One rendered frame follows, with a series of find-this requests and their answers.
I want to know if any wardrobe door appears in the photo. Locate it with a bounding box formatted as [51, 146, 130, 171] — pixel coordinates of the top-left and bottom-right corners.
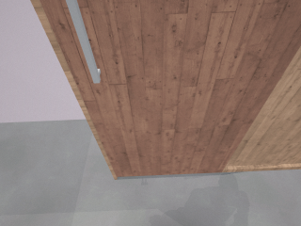
[40, 0, 301, 177]
[226, 46, 301, 167]

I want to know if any handle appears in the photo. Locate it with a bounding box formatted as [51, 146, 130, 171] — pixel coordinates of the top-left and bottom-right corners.
[66, 0, 101, 84]

